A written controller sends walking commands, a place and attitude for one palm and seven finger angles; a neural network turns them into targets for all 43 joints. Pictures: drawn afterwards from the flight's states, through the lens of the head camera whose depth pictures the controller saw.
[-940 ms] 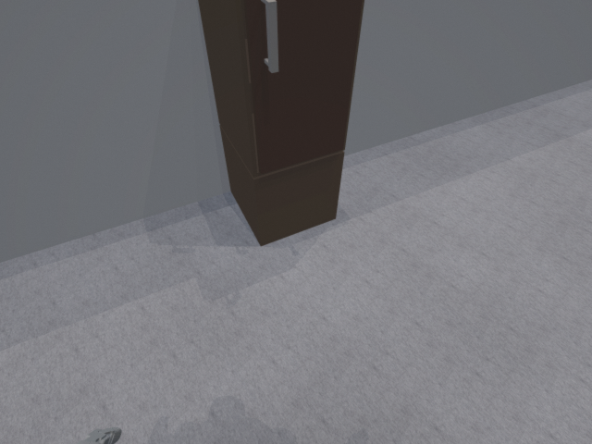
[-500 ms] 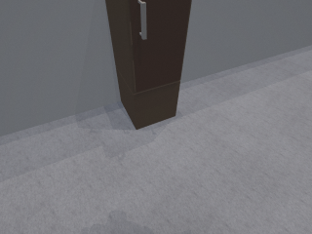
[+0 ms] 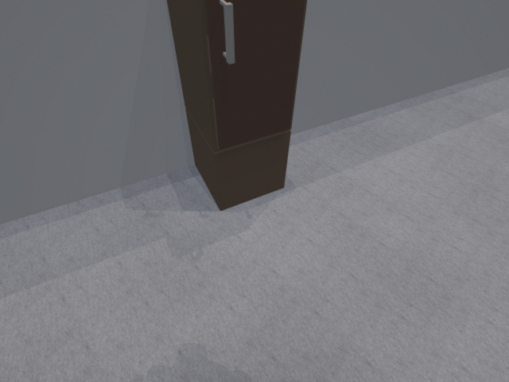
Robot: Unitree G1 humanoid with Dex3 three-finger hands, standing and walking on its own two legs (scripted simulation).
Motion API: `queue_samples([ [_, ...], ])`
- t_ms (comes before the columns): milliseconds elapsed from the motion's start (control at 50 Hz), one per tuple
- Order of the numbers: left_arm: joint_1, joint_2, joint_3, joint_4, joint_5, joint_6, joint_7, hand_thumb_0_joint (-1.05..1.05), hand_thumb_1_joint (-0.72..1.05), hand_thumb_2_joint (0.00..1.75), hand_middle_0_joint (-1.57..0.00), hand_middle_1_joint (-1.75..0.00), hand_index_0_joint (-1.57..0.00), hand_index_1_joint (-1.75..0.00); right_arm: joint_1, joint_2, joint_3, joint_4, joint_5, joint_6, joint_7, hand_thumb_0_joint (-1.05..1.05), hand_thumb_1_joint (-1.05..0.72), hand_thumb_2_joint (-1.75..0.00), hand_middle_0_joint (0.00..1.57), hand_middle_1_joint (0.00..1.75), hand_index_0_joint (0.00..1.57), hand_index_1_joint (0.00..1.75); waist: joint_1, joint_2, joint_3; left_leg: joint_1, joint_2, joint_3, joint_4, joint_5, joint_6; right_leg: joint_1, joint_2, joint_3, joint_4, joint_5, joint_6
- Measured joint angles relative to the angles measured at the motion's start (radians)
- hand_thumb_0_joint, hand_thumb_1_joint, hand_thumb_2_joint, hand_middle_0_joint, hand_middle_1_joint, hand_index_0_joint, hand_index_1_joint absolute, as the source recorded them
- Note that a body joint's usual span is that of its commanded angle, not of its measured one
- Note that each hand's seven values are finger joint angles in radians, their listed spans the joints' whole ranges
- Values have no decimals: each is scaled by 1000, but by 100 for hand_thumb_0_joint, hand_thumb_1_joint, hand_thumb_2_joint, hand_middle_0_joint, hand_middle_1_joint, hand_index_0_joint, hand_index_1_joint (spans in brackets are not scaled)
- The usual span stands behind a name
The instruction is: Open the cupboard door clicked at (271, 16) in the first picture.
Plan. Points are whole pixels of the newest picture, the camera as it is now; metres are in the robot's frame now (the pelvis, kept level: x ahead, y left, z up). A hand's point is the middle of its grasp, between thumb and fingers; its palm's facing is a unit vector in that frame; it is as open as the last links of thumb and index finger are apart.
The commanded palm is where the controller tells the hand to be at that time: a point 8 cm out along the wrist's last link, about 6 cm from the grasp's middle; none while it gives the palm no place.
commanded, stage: look at it before walking up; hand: left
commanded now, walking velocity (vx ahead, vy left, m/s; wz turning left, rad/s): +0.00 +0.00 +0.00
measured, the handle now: (226, 32) +1.04 +0.15 +0.12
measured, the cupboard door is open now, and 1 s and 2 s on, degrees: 0 0 0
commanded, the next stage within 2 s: walk to a spot facing it in 0.50 s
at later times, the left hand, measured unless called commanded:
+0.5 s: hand out of the picture +0.08 +0.25 -0.16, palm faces -0.02 -0.94 -0.33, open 7.4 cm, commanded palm none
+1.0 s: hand out of the picture +0.06 +0.19 -0.18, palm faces -0.12 -0.96 -0.26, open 7.4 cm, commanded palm none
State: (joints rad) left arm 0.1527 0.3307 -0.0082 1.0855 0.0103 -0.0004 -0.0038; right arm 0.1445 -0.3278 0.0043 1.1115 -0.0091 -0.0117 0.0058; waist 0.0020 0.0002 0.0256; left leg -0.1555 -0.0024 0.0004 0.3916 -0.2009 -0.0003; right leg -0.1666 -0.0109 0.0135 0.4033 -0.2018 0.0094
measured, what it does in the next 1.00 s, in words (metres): stands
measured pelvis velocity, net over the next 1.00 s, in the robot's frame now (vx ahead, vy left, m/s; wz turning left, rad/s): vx -0.01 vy -0.01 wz -0.15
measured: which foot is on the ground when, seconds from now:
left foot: down 0.00-1.00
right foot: down 0.00-1.00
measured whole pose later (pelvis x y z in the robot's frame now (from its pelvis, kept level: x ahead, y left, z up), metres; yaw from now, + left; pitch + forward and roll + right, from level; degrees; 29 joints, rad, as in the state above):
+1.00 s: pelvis -0.01 -0.01 -0.02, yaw -9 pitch -2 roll +2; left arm 0.22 0.25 0.03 0.97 0.02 0.06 -0.02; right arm 0.16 -0.23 -0.04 0.99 -0.01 0.03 -0.01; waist 0.02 -0.01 0.09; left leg -0.26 0.06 0.13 0.64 -0.33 -0.02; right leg -0.36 0.06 0.13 0.70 -0.30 -0.01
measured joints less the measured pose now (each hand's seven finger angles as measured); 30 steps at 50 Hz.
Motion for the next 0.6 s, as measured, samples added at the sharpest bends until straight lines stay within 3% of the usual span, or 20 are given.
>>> queue_samples([
  [600, -7, 7, 2, 5, 1, -2, 0, 0, 90, 90, -20, -30, -20, -30, -26, -4, 3, -3, 2, -4, -2, 1, -91, -90, 20, 30, 20, 30, 5, -3, 3, 26, 1, 1, -29, 4, 0, 26, 0, 1, -31, 6, 1],
])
